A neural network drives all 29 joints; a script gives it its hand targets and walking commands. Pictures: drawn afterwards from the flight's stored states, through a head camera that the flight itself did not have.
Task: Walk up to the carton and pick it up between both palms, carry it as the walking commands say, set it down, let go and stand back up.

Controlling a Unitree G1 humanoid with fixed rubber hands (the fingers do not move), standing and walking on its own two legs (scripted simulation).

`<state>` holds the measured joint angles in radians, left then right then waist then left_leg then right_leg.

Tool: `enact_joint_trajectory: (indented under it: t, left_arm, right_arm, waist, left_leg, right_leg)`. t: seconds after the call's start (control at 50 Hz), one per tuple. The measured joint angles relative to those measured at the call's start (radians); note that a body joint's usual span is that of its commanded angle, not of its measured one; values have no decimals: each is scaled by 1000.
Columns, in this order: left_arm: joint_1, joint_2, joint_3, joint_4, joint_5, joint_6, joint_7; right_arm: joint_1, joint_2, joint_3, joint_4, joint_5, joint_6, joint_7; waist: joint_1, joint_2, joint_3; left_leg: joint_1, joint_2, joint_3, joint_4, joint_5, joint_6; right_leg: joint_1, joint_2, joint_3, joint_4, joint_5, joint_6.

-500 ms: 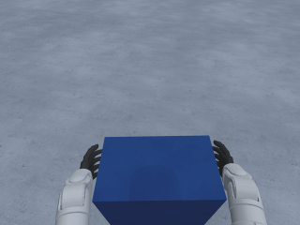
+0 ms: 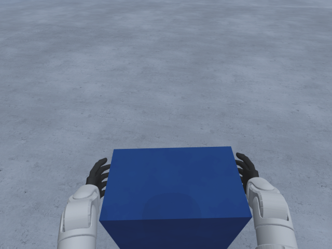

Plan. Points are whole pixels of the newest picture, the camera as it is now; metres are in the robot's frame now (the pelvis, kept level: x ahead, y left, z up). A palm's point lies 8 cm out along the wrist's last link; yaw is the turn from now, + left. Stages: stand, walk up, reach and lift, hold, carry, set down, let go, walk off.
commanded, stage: reach and lift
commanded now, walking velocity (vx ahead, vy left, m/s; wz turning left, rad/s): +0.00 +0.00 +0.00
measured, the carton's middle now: (173, 206) +0.27 -0.01 -0.04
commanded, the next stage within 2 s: hold in 0.58 s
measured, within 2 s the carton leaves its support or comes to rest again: neither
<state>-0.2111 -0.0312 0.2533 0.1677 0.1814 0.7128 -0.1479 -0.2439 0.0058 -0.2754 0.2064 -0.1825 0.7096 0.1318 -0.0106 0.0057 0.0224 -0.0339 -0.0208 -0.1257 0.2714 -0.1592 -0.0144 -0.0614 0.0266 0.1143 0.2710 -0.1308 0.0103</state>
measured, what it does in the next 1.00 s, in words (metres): stands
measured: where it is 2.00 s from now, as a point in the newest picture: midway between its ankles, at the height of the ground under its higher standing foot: outside the picture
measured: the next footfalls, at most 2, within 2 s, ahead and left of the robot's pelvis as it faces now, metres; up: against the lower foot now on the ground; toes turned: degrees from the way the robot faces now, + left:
none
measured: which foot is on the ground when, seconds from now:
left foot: down 0.00-1.00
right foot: down 0.00-1.00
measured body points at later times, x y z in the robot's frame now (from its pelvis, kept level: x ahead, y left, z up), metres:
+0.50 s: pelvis +0.01 +0.00 +0.00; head -0.01 +0.00 +0.45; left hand +0.30 +0.19 +0.03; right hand +0.30 -0.20 +0.03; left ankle +0.00 +0.13 -0.75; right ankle +0.02 -0.13 -0.75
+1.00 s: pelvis +0.01 +0.00 +0.00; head -0.01 +0.00 +0.45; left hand +0.29 +0.19 +0.03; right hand +0.30 -0.19 +0.03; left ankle +0.00 +0.13 -0.75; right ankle +0.02 -0.13 -0.75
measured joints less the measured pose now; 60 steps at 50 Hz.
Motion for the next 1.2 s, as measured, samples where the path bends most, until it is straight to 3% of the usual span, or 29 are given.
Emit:
enact_joint_trajectory:
  t: [0.52,1.2]
  left_arm:
    - [76,-2,-36,-91,-17,21,10]
    - [57,6,-25,-69,-20,15,5]
  right_arm:
    - [81,-12,45,-86,25,13,-6]
    - [65,-2,41,-72,18,11,-15]
  waist:
    - [-4,-1,0]
    - [3,-2,5]
  left_leg:
    - [25,-1,-1,-31,1,5]
    - [20,-2,5,-28,9,6]
  right_leg:
    - [31,-7,-10,-39,1,1]
    - [26,-8,-15,-34,8,2]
